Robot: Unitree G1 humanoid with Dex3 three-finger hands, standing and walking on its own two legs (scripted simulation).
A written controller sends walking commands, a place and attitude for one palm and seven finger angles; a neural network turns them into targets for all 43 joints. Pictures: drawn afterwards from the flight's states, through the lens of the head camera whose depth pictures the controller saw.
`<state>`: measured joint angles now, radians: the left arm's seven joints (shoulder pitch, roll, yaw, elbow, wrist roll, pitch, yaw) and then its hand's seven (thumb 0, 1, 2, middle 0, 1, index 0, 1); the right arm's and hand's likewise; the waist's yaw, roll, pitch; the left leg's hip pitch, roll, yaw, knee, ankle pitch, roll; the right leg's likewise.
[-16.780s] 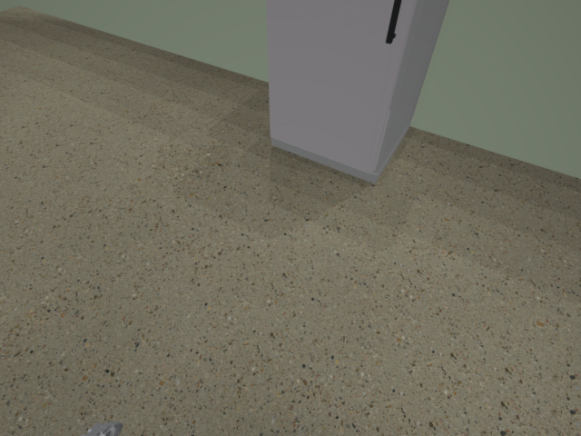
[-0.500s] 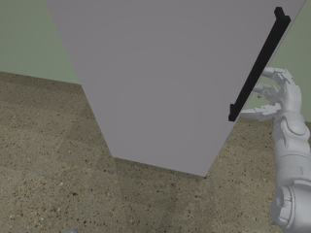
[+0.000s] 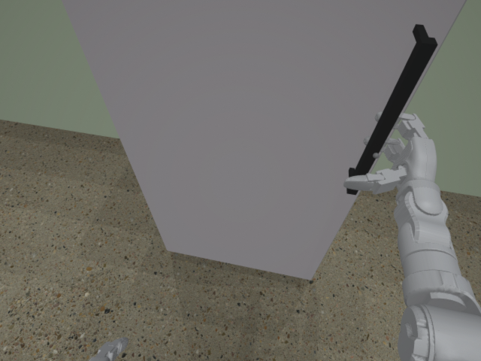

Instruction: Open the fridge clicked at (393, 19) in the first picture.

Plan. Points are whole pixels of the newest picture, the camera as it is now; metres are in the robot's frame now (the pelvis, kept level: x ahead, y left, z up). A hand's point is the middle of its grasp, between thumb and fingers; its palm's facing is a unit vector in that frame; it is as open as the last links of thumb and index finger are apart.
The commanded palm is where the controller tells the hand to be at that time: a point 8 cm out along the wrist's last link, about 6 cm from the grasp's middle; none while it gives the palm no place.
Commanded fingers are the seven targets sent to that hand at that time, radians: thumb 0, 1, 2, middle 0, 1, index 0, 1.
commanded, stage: slide the fingers in behind the handle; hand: right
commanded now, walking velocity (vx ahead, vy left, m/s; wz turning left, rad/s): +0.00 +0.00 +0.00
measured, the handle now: (379, 126) +0.49 -0.18 +0.15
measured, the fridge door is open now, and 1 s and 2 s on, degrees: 0 0 0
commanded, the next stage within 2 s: grip the handle and tug to test in 0.98 s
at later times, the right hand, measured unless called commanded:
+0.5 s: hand (366, 154) +0.44 -0.15 +0.13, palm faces +0.09 +1.00 +0.02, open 14.0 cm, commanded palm +0.41 -0.20 +0.13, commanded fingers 0.00 0.50 -0.30 0.30 1.20 0.30 1.20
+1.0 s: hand (361, 151) +0.45 -0.15 +0.13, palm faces +0.08 +1.00 +0.02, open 14.0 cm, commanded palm +0.41 -0.20 +0.13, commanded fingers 0.00 0.50 -0.30 0.30 1.20 0.30 1.20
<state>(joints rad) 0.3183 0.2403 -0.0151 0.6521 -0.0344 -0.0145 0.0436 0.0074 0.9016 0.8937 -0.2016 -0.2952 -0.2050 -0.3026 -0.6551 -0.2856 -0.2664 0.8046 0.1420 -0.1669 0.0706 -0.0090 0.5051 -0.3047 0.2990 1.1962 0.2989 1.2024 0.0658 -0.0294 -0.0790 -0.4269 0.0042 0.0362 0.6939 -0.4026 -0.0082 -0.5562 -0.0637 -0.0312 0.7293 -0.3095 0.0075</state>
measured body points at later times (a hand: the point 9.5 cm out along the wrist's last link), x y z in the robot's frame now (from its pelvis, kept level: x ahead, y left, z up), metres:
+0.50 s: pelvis +0.00 +0.01 +0.00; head +0.03 +0.01 +0.45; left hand +0.07 +0.27 -0.12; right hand +0.43 -0.21 +0.13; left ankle -0.04 +0.13 -0.72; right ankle +0.03 -0.12 -0.72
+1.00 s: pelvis +0.00 +0.00 +0.00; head +0.03 +0.01 +0.45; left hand +0.07 +0.26 -0.12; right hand +0.44 -0.20 +0.13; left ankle -0.04 +0.13 -0.71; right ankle +0.03 -0.12 -0.72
